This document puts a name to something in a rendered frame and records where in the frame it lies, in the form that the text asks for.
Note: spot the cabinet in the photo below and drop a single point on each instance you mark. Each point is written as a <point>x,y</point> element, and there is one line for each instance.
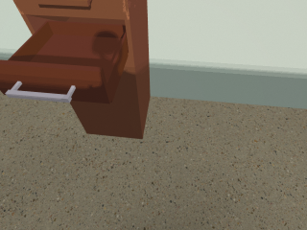
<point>127,114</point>

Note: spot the drawer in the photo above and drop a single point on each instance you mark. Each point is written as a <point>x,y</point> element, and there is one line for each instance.
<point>89,56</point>

